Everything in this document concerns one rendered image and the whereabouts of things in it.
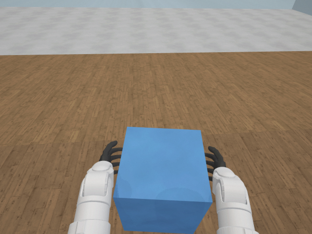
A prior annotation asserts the robot left forearm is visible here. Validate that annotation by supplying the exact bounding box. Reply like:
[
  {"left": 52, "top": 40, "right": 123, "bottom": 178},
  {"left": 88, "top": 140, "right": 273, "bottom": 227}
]
[{"left": 68, "top": 161, "right": 114, "bottom": 234}]

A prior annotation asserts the robot right forearm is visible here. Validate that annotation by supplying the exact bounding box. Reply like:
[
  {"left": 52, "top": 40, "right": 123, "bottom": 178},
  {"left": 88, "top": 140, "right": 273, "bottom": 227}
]
[{"left": 212, "top": 167, "right": 259, "bottom": 234}]

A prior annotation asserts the right robot hand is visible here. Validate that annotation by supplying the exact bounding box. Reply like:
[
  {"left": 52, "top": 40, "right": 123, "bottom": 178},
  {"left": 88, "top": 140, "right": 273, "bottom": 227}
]
[{"left": 205, "top": 146, "right": 226, "bottom": 181}]

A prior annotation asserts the carton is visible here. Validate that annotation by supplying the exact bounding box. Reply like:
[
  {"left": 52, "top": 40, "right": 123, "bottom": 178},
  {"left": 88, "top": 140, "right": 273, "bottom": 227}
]
[{"left": 113, "top": 127, "right": 213, "bottom": 234}]

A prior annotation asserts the left robot hand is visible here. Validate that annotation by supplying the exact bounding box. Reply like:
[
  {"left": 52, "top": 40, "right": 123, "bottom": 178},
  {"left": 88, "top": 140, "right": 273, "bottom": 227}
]
[{"left": 99, "top": 141, "right": 123, "bottom": 175}]

